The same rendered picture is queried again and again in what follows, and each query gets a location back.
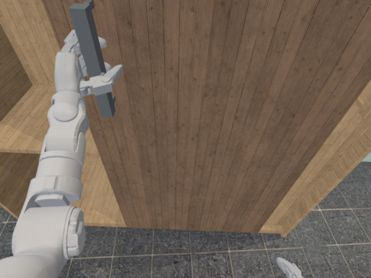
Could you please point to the wardrobe door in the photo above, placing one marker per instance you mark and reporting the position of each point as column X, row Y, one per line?
column 343, row 137
column 221, row 104

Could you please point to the robot right hand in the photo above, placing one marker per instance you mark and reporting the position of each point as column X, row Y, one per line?
column 291, row 270

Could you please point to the robot left hand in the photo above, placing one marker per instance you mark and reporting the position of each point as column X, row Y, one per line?
column 69, row 70

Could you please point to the handle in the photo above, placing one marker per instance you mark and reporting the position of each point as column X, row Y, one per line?
column 83, row 21
column 365, row 110

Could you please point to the left robot upper arm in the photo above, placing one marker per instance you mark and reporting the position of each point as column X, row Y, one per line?
column 46, row 238

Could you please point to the robot left forearm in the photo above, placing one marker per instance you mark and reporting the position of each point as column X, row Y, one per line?
column 58, row 178

